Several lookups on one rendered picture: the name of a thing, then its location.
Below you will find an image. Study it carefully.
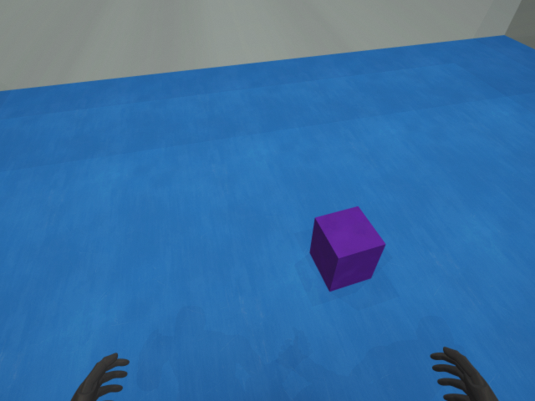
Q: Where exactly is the carton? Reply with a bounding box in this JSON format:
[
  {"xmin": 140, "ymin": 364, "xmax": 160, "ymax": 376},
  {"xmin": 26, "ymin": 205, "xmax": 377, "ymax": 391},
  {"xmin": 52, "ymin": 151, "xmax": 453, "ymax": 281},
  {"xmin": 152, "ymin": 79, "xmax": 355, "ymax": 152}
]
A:
[{"xmin": 310, "ymin": 206, "xmax": 386, "ymax": 292}]

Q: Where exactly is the right robot hand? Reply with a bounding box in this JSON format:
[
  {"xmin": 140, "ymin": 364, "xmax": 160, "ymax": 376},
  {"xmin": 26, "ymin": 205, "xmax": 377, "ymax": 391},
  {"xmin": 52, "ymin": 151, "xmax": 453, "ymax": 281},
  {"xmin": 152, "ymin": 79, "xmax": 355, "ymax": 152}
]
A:
[{"xmin": 431, "ymin": 347, "xmax": 498, "ymax": 401}]

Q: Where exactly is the left robot hand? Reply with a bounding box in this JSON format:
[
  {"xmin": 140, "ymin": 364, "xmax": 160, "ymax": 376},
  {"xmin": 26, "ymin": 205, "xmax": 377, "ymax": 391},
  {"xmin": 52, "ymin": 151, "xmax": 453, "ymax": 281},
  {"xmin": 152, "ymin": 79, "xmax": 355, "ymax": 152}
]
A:
[{"xmin": 71, "ymin": 353, "xmax": 130, "ymax": 401}]

